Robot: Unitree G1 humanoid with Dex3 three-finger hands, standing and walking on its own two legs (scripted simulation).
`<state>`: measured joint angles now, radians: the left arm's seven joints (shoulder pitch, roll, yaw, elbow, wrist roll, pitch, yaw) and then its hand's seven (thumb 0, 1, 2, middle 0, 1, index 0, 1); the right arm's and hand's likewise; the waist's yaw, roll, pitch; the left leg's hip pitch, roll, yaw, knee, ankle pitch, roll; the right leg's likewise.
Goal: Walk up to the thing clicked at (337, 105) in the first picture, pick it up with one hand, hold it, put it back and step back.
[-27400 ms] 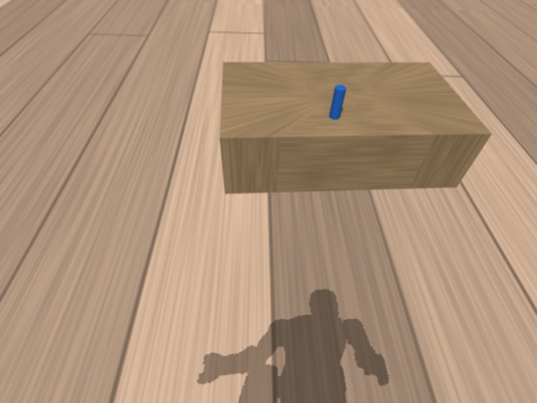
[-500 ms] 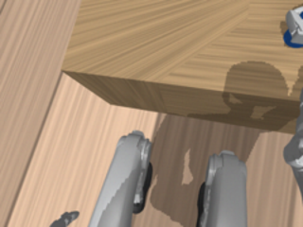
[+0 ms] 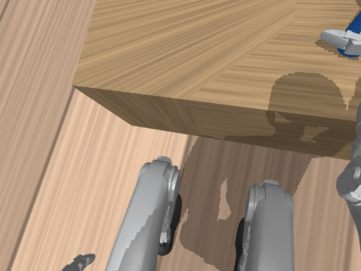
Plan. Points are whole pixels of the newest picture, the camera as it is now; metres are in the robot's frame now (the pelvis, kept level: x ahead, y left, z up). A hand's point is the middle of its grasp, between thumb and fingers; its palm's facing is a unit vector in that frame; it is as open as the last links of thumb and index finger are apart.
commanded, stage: withdraw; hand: right
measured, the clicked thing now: out of the picture +0.59 -0.23 +0.03
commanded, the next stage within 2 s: rise in 0.28 s
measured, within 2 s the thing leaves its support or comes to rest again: neither
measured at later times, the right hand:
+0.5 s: hand out of the picture +0.57 -0.31 +0.13, palm faces +0.27 +0.94 -0.21, open 16.7 cm
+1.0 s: hand out of the picture +0.46 -0.32 +0.21, palm faces +0.25 +0.89 -0.39, open 17.3 cm
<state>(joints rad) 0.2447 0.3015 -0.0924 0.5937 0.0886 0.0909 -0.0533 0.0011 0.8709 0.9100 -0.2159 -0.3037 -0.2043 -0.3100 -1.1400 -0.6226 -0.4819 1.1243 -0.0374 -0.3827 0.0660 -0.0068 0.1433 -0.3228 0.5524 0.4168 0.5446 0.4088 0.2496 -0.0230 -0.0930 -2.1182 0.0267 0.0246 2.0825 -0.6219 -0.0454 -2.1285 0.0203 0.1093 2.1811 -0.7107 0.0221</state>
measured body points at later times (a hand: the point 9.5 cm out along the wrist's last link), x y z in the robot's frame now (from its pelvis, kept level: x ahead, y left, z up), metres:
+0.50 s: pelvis +0.01 +0.00 +0.10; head +0.23 -0.04 +0.49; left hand +0.05 +0.28 -0.01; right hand +0.55 -0.36 +0.15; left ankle +0.10 +0.14 -0.37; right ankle +0.07 -0.12 -0.37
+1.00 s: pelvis +0.05 -0.01 +0.27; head +0.19 -0.05 +0.69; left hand +0.10 +0.25 +0.16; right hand +0.44 -0.37 +0.23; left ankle +0.10 +0.14 -0.37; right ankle +0.07 -0.13 -0.37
